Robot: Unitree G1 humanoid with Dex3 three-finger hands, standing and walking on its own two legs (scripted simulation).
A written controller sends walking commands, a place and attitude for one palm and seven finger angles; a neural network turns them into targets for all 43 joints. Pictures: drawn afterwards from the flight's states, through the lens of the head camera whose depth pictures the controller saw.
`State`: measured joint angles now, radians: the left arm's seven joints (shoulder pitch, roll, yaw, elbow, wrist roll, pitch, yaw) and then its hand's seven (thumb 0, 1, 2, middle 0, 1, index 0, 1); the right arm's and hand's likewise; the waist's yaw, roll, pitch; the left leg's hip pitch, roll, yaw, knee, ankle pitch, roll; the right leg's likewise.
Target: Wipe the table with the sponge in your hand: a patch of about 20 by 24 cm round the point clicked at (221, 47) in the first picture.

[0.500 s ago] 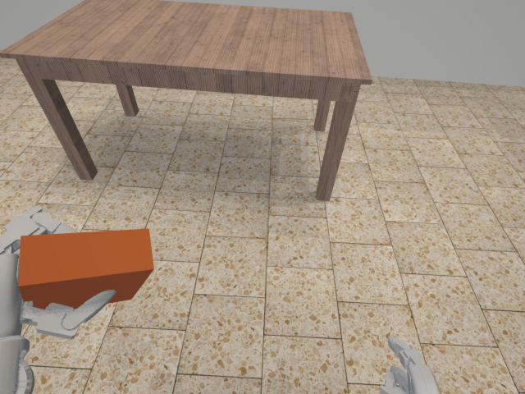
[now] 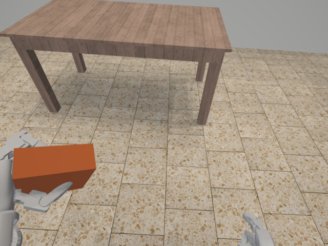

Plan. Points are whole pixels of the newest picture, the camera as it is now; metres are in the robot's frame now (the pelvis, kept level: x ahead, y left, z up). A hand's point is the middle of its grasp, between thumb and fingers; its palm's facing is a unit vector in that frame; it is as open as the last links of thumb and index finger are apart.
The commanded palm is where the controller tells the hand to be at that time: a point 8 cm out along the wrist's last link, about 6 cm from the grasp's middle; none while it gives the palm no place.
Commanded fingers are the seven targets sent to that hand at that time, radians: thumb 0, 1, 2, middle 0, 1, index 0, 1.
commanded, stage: walk to a spot facing it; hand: left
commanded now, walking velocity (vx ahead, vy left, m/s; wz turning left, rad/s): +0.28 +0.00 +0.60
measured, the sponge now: (65, 170) +0.22 +0.21 +0.14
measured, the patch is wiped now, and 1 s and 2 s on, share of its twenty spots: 0.00 0.00 0.00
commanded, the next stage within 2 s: none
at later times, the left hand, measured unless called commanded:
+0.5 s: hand (26, 166) +0.22 +0.27 +0.16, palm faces +0.54 -0.74 -0.40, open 9.3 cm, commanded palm +0.15 +0.31 +0.18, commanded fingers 0.00 0.10 1.30 -1.20 -1.60 -1.20 -1.60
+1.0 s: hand (24, 144) +0.26 +0.29 +0.17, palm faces +0.74 -0.51 -0.44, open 9.3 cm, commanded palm +0.19 +0.30 +0.18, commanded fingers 0.00 0.10 1.30 -1.20 -1.60 -1.20 -1.60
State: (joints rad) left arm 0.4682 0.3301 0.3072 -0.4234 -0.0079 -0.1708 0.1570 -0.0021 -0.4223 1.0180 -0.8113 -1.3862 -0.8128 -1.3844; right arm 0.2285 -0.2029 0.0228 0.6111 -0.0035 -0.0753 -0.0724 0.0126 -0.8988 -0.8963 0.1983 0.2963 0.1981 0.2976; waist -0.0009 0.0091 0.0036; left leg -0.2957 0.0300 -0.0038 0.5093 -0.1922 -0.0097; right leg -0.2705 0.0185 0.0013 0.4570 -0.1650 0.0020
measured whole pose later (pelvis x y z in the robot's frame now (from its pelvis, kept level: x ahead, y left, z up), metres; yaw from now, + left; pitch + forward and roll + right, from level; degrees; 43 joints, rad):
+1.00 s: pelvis +0.18 -0.02 -0.02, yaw +27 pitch -1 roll +0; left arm 0.43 0.36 0.34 -0.50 0.00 -0.18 0.14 0.00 -0.43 1.02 -0.81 -1.39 -0.82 -1.38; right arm 0.22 -0.15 0.03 0.62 0.00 -0.10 -0.07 0.01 -0.90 -0.90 0.20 0.30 0.20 0.30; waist 0.04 0.03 0.03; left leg -0.37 0.08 -0.04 0.85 -0.47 0.00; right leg -0.36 -0.09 -0.17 0.68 -0.29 0.00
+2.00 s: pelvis +0.44 +0.05 +0.00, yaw +46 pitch +0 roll +3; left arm 0.52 0.37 0.36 -0.61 -0.01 -0.20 0.17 0.00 -0.43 1.02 -0.82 -1.38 -0.82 -1.38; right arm 0.21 -0.28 -0.07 0.57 -0.01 -0.04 -0.06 0.01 -0.90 -0.90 0.19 0.30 0.19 0.30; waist 0.01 -0.05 0.10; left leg -0.49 0.09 0.18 0.75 -0.33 -0.02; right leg -0.15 -0.16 -0.30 0.53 -0.36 0.00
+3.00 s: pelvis +0.59 +0.16 +0.00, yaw +72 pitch +0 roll -2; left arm 0.52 0.39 0.39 -0.62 -0.04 -0.20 0.14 0.00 -0.43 1.02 -0.82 -1.38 -0.82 -1.38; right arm 0.22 -0.11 0.02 0.59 0.01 -0.10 -0.03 0.01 -0.90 -0.90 0.20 0.30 0.20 0.30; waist 0.00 0.02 0.06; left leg -0.36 0.07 0.04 0.54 -0.19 0.02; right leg -0.50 -0.11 -0.11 0.94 -0.39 0.07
